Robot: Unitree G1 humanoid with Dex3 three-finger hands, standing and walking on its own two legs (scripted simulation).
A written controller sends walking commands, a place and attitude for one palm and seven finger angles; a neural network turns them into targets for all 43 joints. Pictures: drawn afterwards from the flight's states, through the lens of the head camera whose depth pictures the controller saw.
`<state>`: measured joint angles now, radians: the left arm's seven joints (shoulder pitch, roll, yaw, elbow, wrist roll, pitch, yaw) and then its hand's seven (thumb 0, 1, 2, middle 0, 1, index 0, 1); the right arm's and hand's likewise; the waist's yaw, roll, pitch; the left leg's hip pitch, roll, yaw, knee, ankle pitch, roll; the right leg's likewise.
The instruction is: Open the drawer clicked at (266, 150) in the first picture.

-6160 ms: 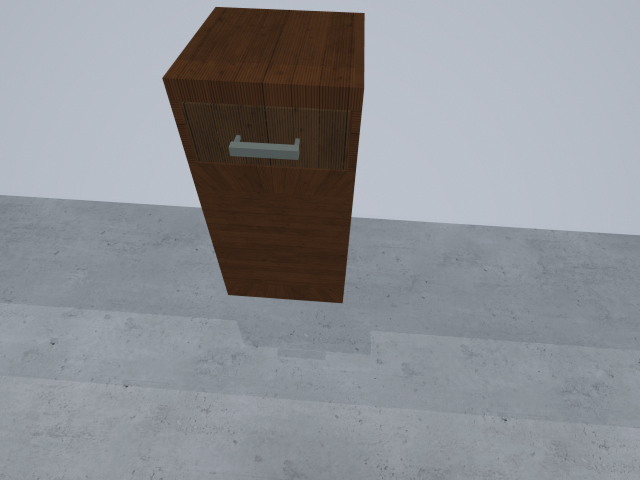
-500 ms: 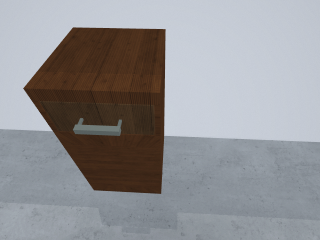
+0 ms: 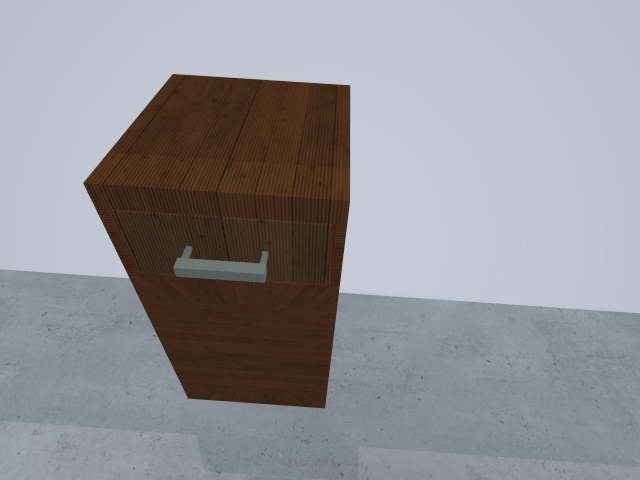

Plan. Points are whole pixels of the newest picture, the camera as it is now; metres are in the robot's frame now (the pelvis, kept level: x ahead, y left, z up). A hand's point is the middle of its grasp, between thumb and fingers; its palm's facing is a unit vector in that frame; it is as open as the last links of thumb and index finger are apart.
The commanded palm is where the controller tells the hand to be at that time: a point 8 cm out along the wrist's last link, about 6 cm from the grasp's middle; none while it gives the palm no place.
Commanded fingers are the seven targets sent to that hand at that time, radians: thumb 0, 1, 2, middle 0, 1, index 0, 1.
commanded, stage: look again from close up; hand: left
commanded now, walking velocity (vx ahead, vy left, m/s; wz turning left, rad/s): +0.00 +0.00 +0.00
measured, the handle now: (223, 261) +0.49 +0.21 -0.06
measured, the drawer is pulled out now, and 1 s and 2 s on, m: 0.00 0.00 0.00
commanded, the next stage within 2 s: raise the hand with hooked fingers in 0.08 s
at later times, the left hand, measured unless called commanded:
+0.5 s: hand (156, 428) +0.19 +0.22 -0.04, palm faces +0.03 -0.29 -0.96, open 8.0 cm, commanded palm +0.13 +0.25 -0.03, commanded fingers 0.00 0.50 0.73 -0.23 -0.56 -0.23 -0.56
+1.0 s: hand (151, 400) +0.22 +0.23 -0.02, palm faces -0.03 -0.13 -0.99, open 10.9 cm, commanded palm +0.20 +0.24 +0.04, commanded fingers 0.00 -0.08 0.48 -0.27 -0.93 -0.27 -0.93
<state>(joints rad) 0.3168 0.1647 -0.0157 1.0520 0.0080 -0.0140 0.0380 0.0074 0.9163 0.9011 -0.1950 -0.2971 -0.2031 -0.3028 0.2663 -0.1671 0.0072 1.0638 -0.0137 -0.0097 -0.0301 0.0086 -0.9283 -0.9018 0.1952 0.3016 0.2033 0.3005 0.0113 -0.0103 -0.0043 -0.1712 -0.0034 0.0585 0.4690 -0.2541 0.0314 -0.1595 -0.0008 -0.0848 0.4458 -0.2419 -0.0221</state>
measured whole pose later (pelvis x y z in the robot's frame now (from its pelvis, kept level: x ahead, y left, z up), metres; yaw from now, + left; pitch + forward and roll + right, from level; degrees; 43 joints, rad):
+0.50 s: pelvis -0.03 +0.02 -0.03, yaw -1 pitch +5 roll +2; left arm 0.30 0.28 -0.09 0.15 0.92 -0.03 0.42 0.02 0.74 0.82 -0.20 -0.42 -0.21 -0.42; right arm 0.18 -0.27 -0.03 0.61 -0.03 -0.05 0.01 0.02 -0.91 -0.90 0.20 0.30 0.20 0.30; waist 0.01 0.03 -0.13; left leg -0.51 -0.05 0.12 0.74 -0.32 0.07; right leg -0.55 0.03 0.09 0.80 -0.34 -0.02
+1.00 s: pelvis +0.01 -0.01 -0.03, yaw +1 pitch +7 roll +1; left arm 0.31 0.39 -0.06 0.00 1.01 -0.04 0.30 0.00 0.14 0.58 -0.27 -0.79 -0.28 -0.79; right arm 0.13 -0.17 0.05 0.53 -0.04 0.12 0.02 0.01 -0.90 -0.90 0.20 0.30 0.21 0.30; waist 0.07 0.04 -0.09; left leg -0.50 -0.02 0.04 0.75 -0.38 0.03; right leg -0.50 0.06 0.02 0.77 -0.39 -0.05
